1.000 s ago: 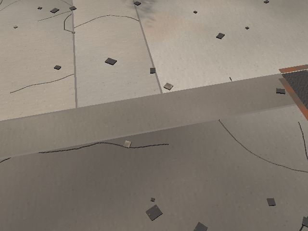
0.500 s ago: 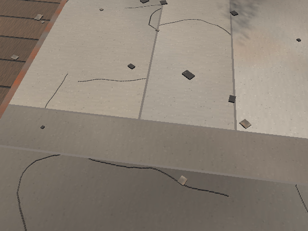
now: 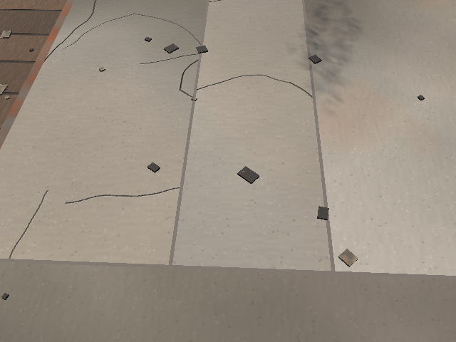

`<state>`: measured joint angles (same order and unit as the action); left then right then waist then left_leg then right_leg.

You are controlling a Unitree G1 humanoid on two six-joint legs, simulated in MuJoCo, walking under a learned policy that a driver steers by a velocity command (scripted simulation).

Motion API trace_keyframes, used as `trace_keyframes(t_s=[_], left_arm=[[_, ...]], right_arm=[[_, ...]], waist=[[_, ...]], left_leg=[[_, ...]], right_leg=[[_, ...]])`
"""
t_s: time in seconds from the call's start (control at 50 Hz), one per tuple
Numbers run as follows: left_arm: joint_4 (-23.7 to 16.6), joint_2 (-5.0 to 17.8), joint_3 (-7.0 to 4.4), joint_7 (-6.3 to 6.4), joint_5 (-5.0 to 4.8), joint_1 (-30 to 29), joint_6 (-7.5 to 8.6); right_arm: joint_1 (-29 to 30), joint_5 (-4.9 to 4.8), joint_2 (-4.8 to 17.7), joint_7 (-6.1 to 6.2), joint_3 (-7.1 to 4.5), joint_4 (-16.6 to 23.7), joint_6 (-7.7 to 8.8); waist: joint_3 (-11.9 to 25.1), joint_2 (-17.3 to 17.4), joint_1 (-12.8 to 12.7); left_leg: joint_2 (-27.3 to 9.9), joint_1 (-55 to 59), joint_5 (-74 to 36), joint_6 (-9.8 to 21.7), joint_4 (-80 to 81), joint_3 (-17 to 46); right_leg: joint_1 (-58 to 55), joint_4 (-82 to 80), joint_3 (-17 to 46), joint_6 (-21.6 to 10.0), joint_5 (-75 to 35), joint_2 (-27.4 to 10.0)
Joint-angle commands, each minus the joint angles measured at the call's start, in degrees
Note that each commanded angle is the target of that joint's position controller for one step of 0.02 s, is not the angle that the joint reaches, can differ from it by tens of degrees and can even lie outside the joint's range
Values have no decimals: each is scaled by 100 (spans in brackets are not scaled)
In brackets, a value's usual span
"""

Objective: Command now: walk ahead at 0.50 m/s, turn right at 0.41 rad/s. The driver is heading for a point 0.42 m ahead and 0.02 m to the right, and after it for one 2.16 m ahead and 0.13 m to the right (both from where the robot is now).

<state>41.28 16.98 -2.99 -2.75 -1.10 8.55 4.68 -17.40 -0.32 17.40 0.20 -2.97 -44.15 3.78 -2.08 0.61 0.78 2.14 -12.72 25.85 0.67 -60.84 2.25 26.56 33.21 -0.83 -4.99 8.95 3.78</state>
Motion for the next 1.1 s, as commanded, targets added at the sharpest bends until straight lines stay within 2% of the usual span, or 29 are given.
trace_keyframes(t_s=[0.02, 0.04, 0.1, 0.16, 0.24, 0.3, 0.34, 0.38, 0.4, 0.42, 0.44, 0.46, 0.48, 0.5, 0.52, 0.54, 0.58, 0.68, 0.76, 0.82, 0.86, 0.88, 0.9, 0.92, 0.94, 0.96, 1.0, 1.04, 1.1], left_arm=[[-199, 822, -240, 87, 37, 931, -31], [-268, 692, -193, 112, 74, 720, -25], [-370, 719, -198, 182, 75, 557, -47], [-299, 918, -267, 280, 26, 715, -57], [-144, 944, -289, 363, -36, 1075, -153], [-38, 885, -280, 388, -64, 1317, -224], [12, 822, -269, 402, -27, 1369, -249], [16, 780, -262, 384, 6, 1272, -272], [-21, 612, -200, 356, 36, 1236, -259], [-134, 380, -95, 346, 132, 1250, -238], [-140, 32, 16, 328, -31, 2161, -170], [-48, 557, -54, 339, -87, 1971, -134], [-153, 838, -136, 332, -84, 1222, -121], [-267, 769, -120, 340, -24, 805, -108], [-346, 702, -125, 319, 57, 567, -75], [-358, 619, -128, 289, 71, 587, -64], [-332, 408, -82, 255, 49, 706, -78], [-541, 121, 64, 201, 103, -97, -43], [-702, 180, 61, 134, 44, -773, 15], [-834, 323, 1, 74, 27, -975, 85], [-719, 508, -96, 84, 40, -520, 126], [-528, 719, -215, 131, 74, 124, 128], [-394, 1073, -334, 200, 170, 1077, 121], [-287, 1572, -451, 229, 220, 1570, 34], [-232, 1112, -349, 216, 161, 1691, -4], [-227, 826, -254, 221, 114, 1357, -2], [-222, 465, -140, 195, 140, 671, 27], [-162, 326, -126, 177, 192, 348, 109], [3, 462, -205, 201, 182, 280, 214]], right_arm=[[630, -58, 691, -79, -81, 839, 390], [659, 75, 729, -44, -127, 847, 375], [388, 145, 563, -16, -117, 831, 246], [829, 153, 381, 29, -45, 945, 181], [1630, 80, 235, -25, 11, 1091, 248], [1897, 9, 356, -98, -33, 1160, 316], [1826, 9, 456, -145, -78, 1124, 366], [1360, 30, 554, -133, -152, 1004, 411], [814, 91, 724, -99, -236, 896, 439], [-66, 153, 1023, -59, -314, 815, 440], [-590, 125, 1458, -106, -459, 489, 352], [-616, -50, 915, -148, -348, 503, 330], [-345, -48, 625, -132, -262, 527, 311], [-54, 31, 573, -131, -216, 570, 276], [107, 52, 469, -132, -177, 537, 254], [184, 98, 396, -123, -136, 523, 257], [179, 50, 366, -130, -123, 451, 265], [13, -37, 764, -78, -216, 237, 210], [-408, -110, 842, -72, -213, -13, 137], [-565, -145, 910, -37, -232, -142, 42], [-456, -144, 1003, -2, -259, -154, -20], [-451, -117, 896, 3, -215, -143, -24], [-351, -16, 586, -4, -91, -2, -1], [-1064, -21, -42, 4, 100, 121, 86], [-1004, -153, 388, 4, 1, 32, 138], [-538, -242, 757, 0, -124, 130, 138], [-90, -145, 660, 21, -147, 216, 71], [-213, -137, 437, 11, -152, 181, -75], [-35, -107, 243, 8, -138, 299, -211]], waist=[[658, -128, -497], [484, -79, -311], [381, -387, -30], [227, -348, -140], [208, -477, -473], [228, -537, -544], [243, -646, -496], [333, -764, -205], [756, -679, 66], [1569, -104, 425], [2131, 1816, 108], [1716, 1231, 295], [906, 635, 436], [527, 227, 343], [207, 166, 251], [181, 325, 102], [246, 541, -9], [113, 390, 173], [6, 366, 407], [-64, 401, 307], [129, 424, -48], [537, 338, -363], [1311, -8, -806], [2185, -1507, -633], [2221, -1452, -765], [1338, -1029, -738], [544, -699, -430], [287, -803, -139], [89, -533, -19]], left_leg=[[-464, -3127, -399, 48, -1045, 386], [-638, -2783, -649, 14, -548, 386], [-697, -2315, -831, -220, 112, 254], [-596, -2240, -1698, -456, 1194, 122], [-250, -1616, -3024, -528, 2644, 77], [-174, -1536, -2990, -438, 3155, 217], [-223, -1449, -2718, -274, 3332, 254], [-178, -808, -2431, 3, 3620, 76], [-369, 136, -2460, 250, 3645, 175], [-1259, 1583, -2417, 651, 3470, 1136], [-2388, 3318, -1298, 1674, 3883, 3655], [-2445, 3148, 108, 1592, 4296, 4265], [-2181, 2449, 88, 1342, 4404, 3450], [-1939, 1815, -525, 1215, 4499, 2819], [-1738, 1340, -1188, 1224, 4628, 2382], [-1555, 1034, -1643, 1159, 4741, 2032], [-1400, 777, -2182, 1196, 4911, 1634], [-1308, 482, -2778, 1208, 5213, 863], [-1290, 486, -2789, 1061, 5124, 636], [-1487, 808, -2791, 944, 4826, 917], [-1452, 809, -3285, 785, 4327, 935], [-1170, 587, -3751, 635, 3596, 751], [-830, -270, -2950, 408, 2122, 512], [-40, -2262, -98, 7, 63, -57], [-148, -2920, 755, -26, -854, 492], [-405, -3267, 320, 0, -1126, 522], [-757, -3007, -463, -30, -791, 353], [-938, -2468, -850, -61, -534, 371], [-994, -2565, -1311, -141, -191, 405]], right_leg=[[-3036, -1763, 3135, -1206, 747, -1767], [-2475, -1866, 2779, -1132, 179, -1584], [-1714, -2073, 2291, -1200, -837, -1309], [-1285, -2121, 1818, -1084, -1191, -1062], [-1078, -1936, 1682, -759, -781, -795], [-1582, -1590, 2074, -683, -517, -974], [-2004, -1298, 2318, -609, -594, -1176], [-2125, -859, 2340, -485, -1263, -1149], [-1985, -134, 2121, -334, -1698, -875], [-1294, 1376, 1691, -140, -844, -527], [760, 3191, 1032, 278, 2015, 302], [1555, 3832, 1244, 309, 2339, -48], [1767, 3973, 1201, 309, 1823, -243], [1676, 3837, 965, 326, 1433, -442], [1646, 3501, 864, 358, 1172, -600], [1380, 3241, 790, 371, 987, -764], [1114, 2788, 601, 443, 931, -841], [919, 1054, 320, 576, -219, -895], [414, 108, 213, 568, -1067, -681], [224, -334, 311, 436, -786, -585], [-589, -655, 223, 292, -609, -480], [-1611, -745, 163, 156, -573, -453], [-3134, -534, 885, -173, -614, -1261], [-5020, -828, 3102, -953, 115, -2719], [-4814, -1374, 4036, -1108, 1138, -2787], [-4132, -1522, 3261, -871, 1312, -2591], [-2839, -1876, 2098, -654, 585, -2137], [-2071, -2263, 1384, -582, 4, -1917], [-1814, -2554, 716, -658, -741, -1953]])
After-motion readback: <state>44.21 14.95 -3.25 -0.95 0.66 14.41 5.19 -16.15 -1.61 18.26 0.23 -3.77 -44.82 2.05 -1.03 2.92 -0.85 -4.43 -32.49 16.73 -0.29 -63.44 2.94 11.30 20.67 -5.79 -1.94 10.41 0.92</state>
